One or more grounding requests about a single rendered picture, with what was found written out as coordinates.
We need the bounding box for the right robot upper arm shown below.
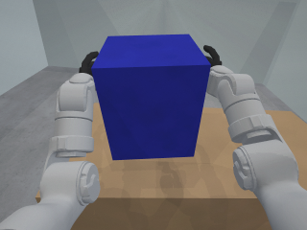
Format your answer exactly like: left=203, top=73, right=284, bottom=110
left=232, top=139, right=307, bottom=230

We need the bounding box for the right robot forearm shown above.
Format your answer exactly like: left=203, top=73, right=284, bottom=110
left=206, top=65, right=299, bottom=180

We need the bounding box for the carton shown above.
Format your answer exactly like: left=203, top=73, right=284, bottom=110
left=91, top=34, right=211, bottom=161

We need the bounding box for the pedestal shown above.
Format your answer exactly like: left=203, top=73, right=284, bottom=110
left=35, top=103, right=307, bottom=230

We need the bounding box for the left robot hand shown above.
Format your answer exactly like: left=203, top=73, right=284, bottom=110
left=79, top=51, right=99, bottom=90

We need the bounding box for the right robot hand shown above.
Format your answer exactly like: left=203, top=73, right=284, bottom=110
left=203, top=45, right=223, bottom=67

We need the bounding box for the left robot forearm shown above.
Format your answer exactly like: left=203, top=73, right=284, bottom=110
left=39, top=73, right=97, bottom=197

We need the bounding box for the left robot upper arm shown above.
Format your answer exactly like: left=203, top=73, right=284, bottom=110
left=0, top=160, right=101, bottom=230

